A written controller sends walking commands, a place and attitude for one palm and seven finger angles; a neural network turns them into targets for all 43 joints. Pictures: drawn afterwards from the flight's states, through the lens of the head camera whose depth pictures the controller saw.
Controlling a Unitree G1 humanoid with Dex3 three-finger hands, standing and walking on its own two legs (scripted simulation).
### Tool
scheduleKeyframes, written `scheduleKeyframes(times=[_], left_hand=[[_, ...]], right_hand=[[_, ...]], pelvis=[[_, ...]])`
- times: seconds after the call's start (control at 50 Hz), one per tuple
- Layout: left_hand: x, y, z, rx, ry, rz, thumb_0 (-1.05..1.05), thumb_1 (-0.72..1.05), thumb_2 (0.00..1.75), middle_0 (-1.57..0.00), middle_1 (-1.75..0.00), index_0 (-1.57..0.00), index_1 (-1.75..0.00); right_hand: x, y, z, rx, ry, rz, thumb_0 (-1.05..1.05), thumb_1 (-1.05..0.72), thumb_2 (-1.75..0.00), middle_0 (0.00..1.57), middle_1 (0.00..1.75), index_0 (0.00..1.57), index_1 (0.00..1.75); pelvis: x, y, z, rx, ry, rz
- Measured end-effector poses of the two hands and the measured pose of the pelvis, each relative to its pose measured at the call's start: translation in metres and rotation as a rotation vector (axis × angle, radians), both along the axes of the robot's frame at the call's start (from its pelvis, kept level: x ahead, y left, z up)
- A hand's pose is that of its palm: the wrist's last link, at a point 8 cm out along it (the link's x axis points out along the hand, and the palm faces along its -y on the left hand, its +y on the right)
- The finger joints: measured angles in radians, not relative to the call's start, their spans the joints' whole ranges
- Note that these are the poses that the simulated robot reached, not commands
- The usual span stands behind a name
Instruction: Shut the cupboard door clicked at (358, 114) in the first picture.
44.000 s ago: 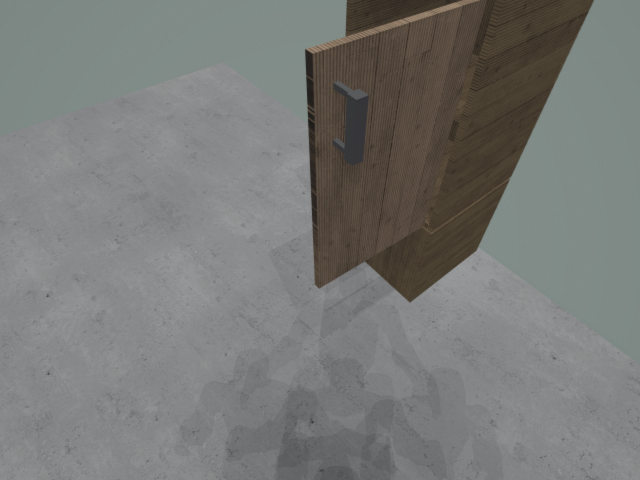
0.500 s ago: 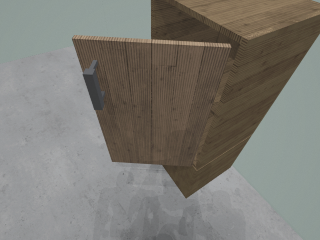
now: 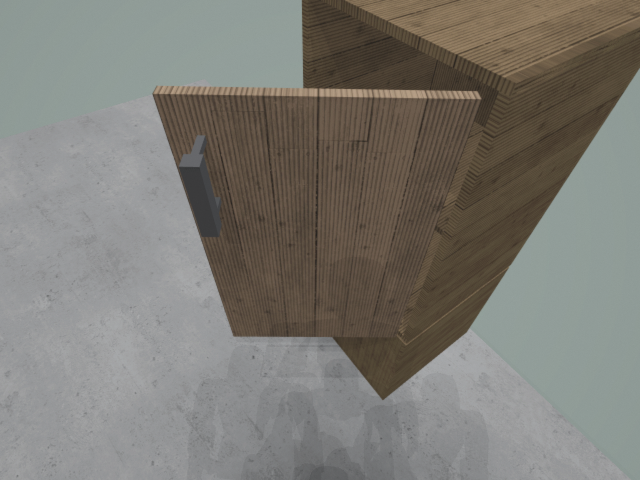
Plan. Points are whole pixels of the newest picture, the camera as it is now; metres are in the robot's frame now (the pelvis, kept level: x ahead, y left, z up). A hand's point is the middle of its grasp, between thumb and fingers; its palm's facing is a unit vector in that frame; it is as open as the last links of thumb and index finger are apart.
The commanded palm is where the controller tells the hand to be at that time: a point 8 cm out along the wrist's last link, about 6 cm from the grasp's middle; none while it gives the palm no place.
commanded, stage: come to a stop and stand still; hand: left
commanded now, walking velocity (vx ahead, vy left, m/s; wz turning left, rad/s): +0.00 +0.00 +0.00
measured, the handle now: (205, 187) +0.43 +0.18 +0.14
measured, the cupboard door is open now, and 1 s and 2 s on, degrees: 54 54 54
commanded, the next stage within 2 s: look again from close up in 0.38 s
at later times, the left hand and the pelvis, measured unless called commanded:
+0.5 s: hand out of the picture +0.00 +0.14 -0.18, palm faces +0.02 -0.99 -0.16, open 7.4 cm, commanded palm none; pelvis +0.01 -0.01 +0.00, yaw +0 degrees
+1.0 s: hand out of the picture +0.00 +0.12 -0.17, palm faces +0.02 -0.99 -0.16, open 7.4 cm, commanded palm none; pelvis +0.02 -0.04 +0.00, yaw +0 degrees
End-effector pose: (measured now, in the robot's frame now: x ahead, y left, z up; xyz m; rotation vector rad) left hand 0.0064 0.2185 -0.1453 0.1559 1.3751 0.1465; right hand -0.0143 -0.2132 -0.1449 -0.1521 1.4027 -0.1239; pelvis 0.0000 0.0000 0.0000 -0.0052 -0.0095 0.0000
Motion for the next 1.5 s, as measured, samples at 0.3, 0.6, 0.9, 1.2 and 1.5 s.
scheduleKeyframes(times=[0.3,0.6,0.9,1.2,1.5], left_hand=[[-0.011,-0.016,-0.004,-0.034,0.064,0.014,0.01,0.91,0.9,-0.2,-0.3,-0.2,-0.3],[-0.014,-0.033,-0.002,-0.04,0.079,0.018,0.01,0.91,0.9,-0.2,-0.3,-0.2,-0.3],[-0.011,-0.049,0.0,-0.041,0.083,0.023,0.01,0.91,0.9,-0.2,-0.3,-0.2,-0.3],[0.118,-0.02,0.112,0.164,-0.736,0.105,0.05,0.96,0.9,-0.22,-0.32,-0.22,-0.32],[0.088,-0.05,0.112,-0.03,-1.199,-0.013,0.01,0.9,0.9,-0.46,-0.57,-0.45,-0.57]], right_hand=[[0.011,-0.005,0.002,-0.014,0.014,-0.006,0.0,-0.91,-0.9,0.2,0.3,0.2,0.3],[0.013,-0.017,0.003,-0.006,0.025,-0.004,0.0,-0.91,-0.9,0.2,0.3,0.2,0.3],[0.016,-0.028,0.003,0.004,0.044,-0.003,0.0,-0.91,-0.9,0.2,0.3,0.2,0.3],[0.07,-0.074,0.02,-0.052,-0.395,0.053,0.01,-0.92,-0.9,0.21,0.3,0.2,0.3],[0.242,-0.108,0.082,-0.096,-0.96,0.334,0.01,-0.91,-0.9,0.2,0.3,0.2,0.3]], pelvis=[[0.009,-0.004,0.001,0.0,-0.002,-0.002],[0.012,-0.019,0.003,0.005,-0.002,0.002],[0.019,-0.033,0.005,0.007,0.004,0.006],[0.017,-0.049,-0.002,0.026,0.01,0.112],[-0.01,-0.096,-0.052,0.007,0.133,0.134]])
